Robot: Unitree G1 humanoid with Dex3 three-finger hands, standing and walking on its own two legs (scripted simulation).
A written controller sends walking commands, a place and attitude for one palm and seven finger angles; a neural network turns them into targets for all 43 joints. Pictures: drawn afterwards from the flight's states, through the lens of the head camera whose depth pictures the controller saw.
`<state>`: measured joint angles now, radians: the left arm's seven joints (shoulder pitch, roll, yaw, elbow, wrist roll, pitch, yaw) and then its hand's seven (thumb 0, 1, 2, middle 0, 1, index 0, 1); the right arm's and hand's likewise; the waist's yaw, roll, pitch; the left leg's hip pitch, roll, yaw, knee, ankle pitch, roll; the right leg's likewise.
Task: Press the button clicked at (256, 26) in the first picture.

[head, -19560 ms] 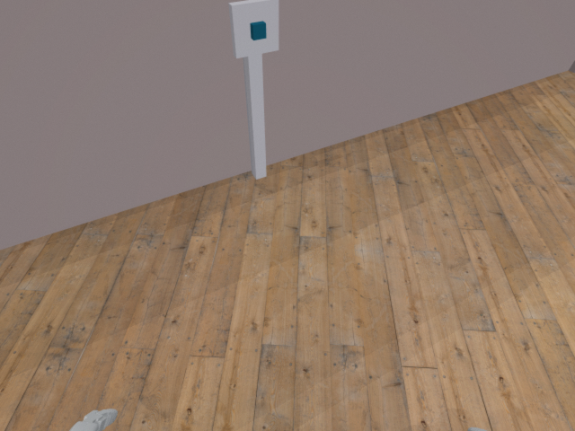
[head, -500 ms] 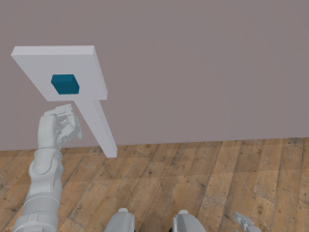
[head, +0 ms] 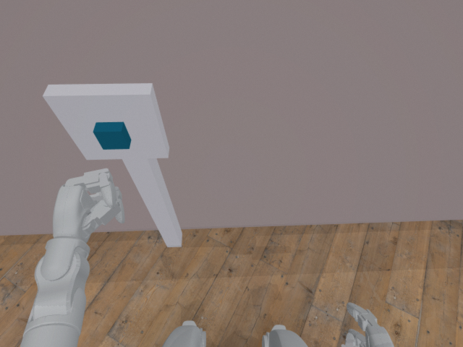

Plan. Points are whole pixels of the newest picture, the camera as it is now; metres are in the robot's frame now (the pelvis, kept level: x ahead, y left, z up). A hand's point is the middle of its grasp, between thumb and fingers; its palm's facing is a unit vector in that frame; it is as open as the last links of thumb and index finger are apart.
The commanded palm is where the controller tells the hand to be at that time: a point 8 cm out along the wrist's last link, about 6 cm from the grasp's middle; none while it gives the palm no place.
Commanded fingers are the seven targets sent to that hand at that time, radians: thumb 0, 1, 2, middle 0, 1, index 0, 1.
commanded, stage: draw the hand back to the body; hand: left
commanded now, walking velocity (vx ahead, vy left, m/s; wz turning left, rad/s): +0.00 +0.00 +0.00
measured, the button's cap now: (113, 134) +0.49 +0.24 +0.05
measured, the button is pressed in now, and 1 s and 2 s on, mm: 0 0 0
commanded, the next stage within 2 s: step back with the hand held close in 1.28 s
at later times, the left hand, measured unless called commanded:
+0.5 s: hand (54, 234) +0.25 +0.23 +0.13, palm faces +0.27 -0.92 -0.30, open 3.1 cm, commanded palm +0.21 +0.27 +0.16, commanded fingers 0.00 0.90 0.90 -1.30 -1.50 -1.30 -1.50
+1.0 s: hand out of the picture +0.21 +0.24 +0.23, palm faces +0.41 -0.81 -0.41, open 3.1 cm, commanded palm +0.15 +0.28 +0.25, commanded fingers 0.00 0.90 0.90 -1.30 -1.50 -1.30 -1.50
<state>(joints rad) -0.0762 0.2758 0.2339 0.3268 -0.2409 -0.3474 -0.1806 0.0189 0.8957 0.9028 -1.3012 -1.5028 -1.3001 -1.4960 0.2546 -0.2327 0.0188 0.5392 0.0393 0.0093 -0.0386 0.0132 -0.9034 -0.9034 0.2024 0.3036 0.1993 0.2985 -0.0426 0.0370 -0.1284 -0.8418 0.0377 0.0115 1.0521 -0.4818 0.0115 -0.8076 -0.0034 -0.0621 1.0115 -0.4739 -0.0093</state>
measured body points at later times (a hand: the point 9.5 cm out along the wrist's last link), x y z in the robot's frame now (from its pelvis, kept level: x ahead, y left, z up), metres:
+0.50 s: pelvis +0.02 +0.00 +0.05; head +0.03 -0.01 +0.50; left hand +0.23 +0.28 +0.15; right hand +0.21 -0.22 -0.03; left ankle +0.01 +0.11 -0.67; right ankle +0.01 -0.12 -0.67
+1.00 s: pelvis +0.04 +0.00 +0.07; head +0.02 -0.03 +0.52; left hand +0.18 +0.28 +0.25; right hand +0.24 -0.21 -0.01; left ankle +0.01 +0.11 -0.67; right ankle +0.01 -0.12 -0.67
